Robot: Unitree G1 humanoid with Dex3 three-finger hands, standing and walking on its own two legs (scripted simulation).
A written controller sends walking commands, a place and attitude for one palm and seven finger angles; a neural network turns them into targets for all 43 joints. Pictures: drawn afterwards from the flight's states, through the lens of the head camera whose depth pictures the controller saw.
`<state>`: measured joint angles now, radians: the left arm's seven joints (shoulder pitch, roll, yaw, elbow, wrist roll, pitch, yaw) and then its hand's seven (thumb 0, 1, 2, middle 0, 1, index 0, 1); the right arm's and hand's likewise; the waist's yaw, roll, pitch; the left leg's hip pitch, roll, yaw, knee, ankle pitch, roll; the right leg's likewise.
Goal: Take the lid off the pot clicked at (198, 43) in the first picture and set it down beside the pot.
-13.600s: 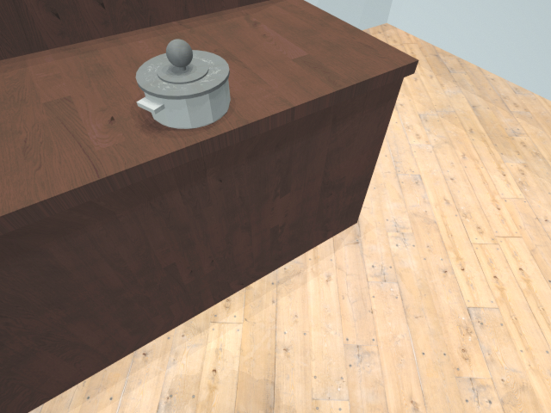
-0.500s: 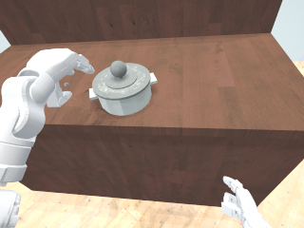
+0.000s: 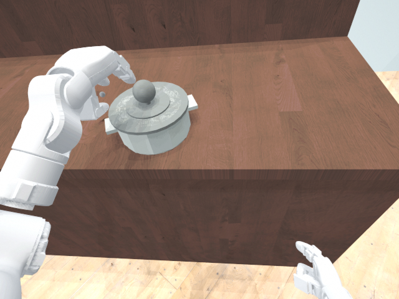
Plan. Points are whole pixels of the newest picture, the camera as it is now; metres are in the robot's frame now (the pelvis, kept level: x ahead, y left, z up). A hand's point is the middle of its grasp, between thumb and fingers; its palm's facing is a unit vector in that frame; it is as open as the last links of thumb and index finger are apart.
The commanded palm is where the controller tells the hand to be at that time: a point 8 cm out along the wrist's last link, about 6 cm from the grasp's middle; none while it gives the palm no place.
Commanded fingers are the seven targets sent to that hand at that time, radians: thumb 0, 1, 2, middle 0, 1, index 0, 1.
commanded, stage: move the open hand above the knob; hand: left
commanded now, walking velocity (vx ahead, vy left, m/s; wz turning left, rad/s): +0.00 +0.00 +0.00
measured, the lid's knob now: (144, 91) +0.52 +0.17 +0.16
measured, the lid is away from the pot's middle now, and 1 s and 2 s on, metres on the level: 0.00 0.00 0.00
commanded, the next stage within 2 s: lower the open fingers around the knob in 1.46 s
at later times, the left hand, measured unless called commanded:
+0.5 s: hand (131, 70) +0.47 +0.16 +0.24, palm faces -0.20 -0.03 -0.98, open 10.1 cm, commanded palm +0.45 +0.17 +0.31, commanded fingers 0.00 -0.42 1.74 -0.87 -0.08 -0.87 -0.08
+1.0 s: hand (132, 62) +0.50 +0.17 +0.24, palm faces -0.23 -0.06 -0.97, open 10.1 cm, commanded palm +0.48 +0.17 +0.31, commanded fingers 0.00 -0.42 1.74 -0.87 -0.08 -0.87 -0.08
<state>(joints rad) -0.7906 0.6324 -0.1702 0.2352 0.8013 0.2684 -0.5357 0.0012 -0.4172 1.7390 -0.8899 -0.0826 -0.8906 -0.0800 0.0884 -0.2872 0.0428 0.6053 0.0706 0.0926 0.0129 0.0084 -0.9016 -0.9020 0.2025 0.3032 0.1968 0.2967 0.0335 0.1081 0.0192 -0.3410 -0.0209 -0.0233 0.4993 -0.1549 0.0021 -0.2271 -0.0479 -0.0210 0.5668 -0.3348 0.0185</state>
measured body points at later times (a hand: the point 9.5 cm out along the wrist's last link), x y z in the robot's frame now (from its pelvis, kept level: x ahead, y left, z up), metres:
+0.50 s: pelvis +0.02 +0.00 +0.00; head +0.04 -0.05 +0.45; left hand +0.47 +0.16 +0.30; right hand +0.16 -0.25 -0.12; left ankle +0.07 +0.12 -0.73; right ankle -0.02 -0.13 -0.73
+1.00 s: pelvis +0.03 +0.00 +0.00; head +0.06 -0.03 +0.45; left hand +0.51 +0.17 +0.29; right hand +0.14 -0.26 -0.12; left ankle +0.07 +0.12 -0.73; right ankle -0.02 -0.13 -0.73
